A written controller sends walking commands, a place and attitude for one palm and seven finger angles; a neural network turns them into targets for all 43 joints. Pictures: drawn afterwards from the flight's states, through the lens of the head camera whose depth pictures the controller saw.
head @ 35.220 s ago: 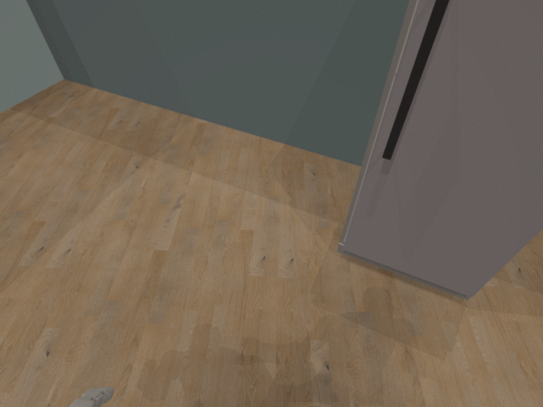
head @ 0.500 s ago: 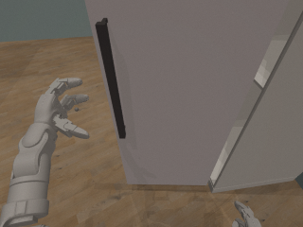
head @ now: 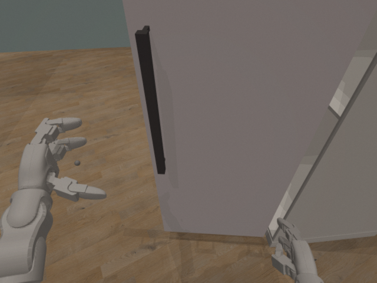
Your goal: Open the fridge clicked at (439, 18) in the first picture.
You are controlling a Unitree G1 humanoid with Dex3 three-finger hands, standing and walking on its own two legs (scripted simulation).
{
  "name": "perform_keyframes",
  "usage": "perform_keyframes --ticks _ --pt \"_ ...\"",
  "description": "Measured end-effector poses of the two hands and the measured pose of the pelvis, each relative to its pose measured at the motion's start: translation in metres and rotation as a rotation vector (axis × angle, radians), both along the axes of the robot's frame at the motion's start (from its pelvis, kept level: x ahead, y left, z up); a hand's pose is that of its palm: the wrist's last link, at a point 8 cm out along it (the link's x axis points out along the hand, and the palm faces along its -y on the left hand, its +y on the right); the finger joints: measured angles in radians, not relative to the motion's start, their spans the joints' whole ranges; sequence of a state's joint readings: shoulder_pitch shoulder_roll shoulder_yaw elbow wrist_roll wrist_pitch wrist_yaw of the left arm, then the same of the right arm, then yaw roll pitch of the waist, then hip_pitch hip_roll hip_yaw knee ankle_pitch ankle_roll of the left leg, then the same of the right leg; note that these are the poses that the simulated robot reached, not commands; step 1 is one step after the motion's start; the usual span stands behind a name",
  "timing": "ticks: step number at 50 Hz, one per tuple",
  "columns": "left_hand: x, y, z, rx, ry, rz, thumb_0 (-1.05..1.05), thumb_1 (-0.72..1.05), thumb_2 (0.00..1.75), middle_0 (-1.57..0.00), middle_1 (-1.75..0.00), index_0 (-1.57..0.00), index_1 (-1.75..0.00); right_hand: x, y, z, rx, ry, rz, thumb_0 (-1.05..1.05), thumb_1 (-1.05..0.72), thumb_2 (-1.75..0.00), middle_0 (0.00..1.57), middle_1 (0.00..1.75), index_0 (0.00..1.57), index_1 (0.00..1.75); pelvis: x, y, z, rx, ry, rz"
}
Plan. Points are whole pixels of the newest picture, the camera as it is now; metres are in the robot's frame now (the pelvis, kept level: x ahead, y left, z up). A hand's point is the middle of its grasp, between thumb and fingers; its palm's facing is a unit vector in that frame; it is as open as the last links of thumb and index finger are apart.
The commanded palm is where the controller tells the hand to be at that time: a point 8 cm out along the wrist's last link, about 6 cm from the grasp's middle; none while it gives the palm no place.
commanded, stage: draw the hand back to the body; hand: left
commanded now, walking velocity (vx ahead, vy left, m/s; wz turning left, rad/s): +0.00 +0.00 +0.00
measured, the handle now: (155, 114) +0.51 +0.16 +0.10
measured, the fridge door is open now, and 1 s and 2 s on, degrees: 81 81 81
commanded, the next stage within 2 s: step back with the hand held close in 0.98 s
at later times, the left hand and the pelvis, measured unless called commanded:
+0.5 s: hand (59, 185) +0.22 +0.26 +0.15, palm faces +0.44 -0.84 -0.33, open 9.7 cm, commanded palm +0.17 +0.29 +0.17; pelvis +0.01 +0.00 +0.00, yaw -1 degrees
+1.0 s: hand (48, 194) +0.20 +0.27 +0.15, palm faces +0.48 -0.82 -0.33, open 7.4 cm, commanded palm +0.15 +0.30 +0.17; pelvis +0.01 +0.00 +0.00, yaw -1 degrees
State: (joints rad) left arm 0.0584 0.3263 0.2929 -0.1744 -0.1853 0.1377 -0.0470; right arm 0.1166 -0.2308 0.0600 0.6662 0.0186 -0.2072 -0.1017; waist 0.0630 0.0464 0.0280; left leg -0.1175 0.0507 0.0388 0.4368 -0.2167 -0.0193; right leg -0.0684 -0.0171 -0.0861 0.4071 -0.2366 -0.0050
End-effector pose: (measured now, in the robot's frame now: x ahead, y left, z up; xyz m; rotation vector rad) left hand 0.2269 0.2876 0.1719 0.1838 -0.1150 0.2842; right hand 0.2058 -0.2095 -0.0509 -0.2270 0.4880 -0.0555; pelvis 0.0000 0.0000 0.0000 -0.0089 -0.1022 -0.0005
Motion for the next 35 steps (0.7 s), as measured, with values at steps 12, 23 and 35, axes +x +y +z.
perform_keyframes --ticks 12,23,35 --pt "-0.034 0.008 -0.007 0.122 -0.055 0.174 -0.01 -0.06 0.44 -0.24 -0.87 -0.24 -0.86 -0.037 -0.003 -0.031 -0.017 0.195 -0.006 0.02 -0.91 -0.90 0.21 0.30 0.20 0.30 0.004 0.002 0.003 0.000 -0.015 -0.007" --pt "-0.045 0.008 -0.004 0.193 -0.045 0.155 0.00 0.33 0.63 -0.23 -0.64 -0.23 -0.63 -0.038 -0.018 -0.029 -0.008 0.190 -0.081 0.02 -0.91 -0.90 0.21 0.30 0.20 0.30 0.012 0.002 0.003 0.002 -0.016 -0.024" --pt "-0.076 0.016 -0.005 0.218 -0.020 0.215 0.01 0.74 0.83 -0.22 -0.39 -0.22 -0.39 -0.017 -0.016 -0.019 -0.027 0.135 -0.049 0.02 -0.91 -0.90 0.20 0.30 0.20 0.29 0.013 0.003 0.002 -0.003 -0.019 -0.012"
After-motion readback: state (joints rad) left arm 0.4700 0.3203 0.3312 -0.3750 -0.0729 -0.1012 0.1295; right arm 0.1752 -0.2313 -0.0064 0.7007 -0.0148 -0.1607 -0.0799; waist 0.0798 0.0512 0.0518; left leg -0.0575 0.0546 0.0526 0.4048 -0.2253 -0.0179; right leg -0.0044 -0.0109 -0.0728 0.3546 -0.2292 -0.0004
